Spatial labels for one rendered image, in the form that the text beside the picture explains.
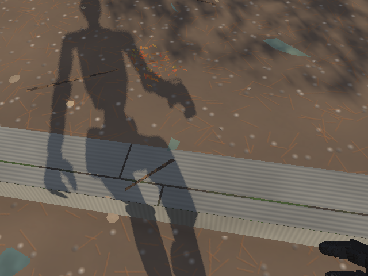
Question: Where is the robot right hand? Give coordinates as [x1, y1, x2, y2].
[319, 239, 368, 276]

